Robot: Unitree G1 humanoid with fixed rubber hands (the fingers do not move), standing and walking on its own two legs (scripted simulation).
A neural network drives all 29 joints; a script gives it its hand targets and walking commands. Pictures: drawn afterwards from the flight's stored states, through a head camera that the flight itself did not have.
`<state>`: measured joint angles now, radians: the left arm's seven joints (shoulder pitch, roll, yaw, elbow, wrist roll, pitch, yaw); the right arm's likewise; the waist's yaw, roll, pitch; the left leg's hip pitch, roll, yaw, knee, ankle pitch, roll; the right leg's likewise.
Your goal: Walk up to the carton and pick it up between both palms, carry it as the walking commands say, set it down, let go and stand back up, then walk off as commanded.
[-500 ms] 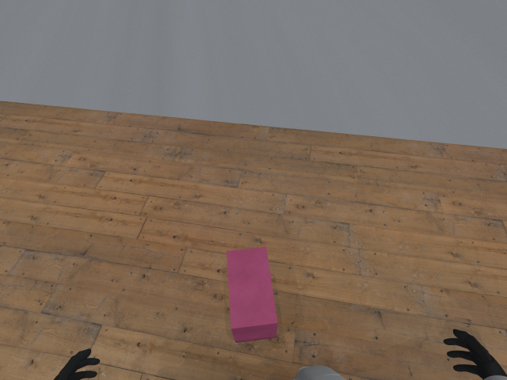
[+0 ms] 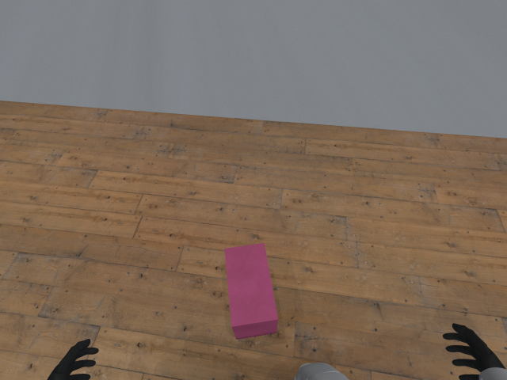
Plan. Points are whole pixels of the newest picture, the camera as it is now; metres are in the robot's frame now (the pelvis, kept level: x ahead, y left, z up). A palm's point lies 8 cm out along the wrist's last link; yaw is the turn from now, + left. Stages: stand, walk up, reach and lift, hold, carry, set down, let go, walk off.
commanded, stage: walk up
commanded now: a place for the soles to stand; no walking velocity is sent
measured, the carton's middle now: (250, 290) +0.46 +0.04 -0.66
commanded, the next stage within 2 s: reach and lift in 0.86 s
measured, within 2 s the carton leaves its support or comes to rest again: neither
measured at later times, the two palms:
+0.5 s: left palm out of the picture +0.10 +0.35 -0.09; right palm out of the picture +0.10 -0.31 -0.09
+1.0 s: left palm (62, 365) +0.16 +0.32 -0.07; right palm (451, 354) +0.14 -0.29 -0.09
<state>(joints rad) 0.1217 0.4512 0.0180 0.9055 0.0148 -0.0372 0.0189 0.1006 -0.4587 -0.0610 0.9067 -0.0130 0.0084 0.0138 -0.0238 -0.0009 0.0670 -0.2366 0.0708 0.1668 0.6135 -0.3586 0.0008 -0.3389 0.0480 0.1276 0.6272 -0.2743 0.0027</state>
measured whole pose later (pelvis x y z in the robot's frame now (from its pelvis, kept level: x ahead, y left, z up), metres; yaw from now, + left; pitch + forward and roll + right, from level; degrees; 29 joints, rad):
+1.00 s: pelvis -0.02 +0.02 -0.01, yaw +4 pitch -2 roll +0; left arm 0.02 0.35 0.16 0.62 0.12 0.12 -0.05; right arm 0.10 -0.36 -0.20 0.58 -0.04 0.15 0.05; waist -0.06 0.04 0.20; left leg -0.31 0.03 0.10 0.69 -0.36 0.02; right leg -0.35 -0.03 -0.02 0.66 -0.28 0.02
